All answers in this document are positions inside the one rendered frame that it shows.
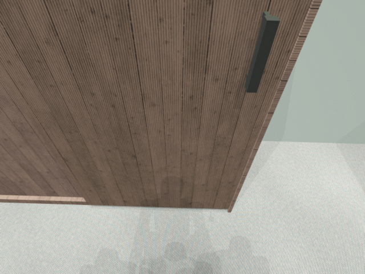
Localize wardrobe door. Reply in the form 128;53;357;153
0;0;312;209
0;76;83;198

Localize handle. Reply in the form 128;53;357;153
245;11;280;93

